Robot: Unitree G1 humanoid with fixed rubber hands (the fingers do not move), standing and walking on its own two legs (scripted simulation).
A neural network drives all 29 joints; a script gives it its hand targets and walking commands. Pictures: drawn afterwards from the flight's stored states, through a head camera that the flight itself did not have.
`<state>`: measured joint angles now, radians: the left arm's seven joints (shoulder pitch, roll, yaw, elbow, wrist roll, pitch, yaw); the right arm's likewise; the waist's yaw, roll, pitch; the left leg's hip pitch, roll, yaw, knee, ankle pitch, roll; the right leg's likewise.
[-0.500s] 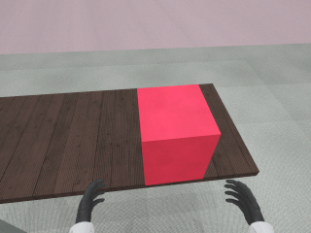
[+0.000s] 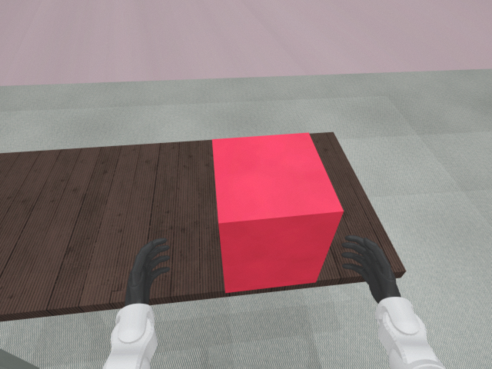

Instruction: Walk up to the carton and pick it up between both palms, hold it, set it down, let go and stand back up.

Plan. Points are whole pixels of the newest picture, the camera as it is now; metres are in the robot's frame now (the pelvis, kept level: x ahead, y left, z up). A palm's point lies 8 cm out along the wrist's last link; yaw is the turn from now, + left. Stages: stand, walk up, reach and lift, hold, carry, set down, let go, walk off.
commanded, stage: reach and lift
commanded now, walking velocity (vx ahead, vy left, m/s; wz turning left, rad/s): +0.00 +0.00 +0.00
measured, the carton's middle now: (266, 214) +0.42 -0.03 -0.02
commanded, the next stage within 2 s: none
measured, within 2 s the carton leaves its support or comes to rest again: neither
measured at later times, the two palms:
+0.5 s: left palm (140, 235) +0.31 +0.19 +0.06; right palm (373, 225) +0.33 -0.20 +0.06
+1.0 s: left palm (132, 183) +0.37 +0.20 +0.12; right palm (366, 168) +0.41 -0.19 +0.12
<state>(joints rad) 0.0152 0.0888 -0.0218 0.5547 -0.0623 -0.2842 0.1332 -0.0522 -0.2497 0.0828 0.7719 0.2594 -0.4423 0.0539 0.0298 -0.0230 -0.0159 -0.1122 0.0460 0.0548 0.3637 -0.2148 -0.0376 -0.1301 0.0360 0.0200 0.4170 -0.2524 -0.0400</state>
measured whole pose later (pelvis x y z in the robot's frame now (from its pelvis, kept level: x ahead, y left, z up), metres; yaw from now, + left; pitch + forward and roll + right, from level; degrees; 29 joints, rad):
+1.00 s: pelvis +0.00 +0.00 +0.01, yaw +0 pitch +4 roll +0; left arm -0.53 0.10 0.16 0.44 -0.01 0.31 0.10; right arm -0.67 -0.36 0.09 0.82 0.37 0.03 -0.01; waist 0.05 0.00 -0.07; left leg -0.19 0.06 0.06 0.30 -0.16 -0.03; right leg -0.19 0.05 0.02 0.30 -0.17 -0.03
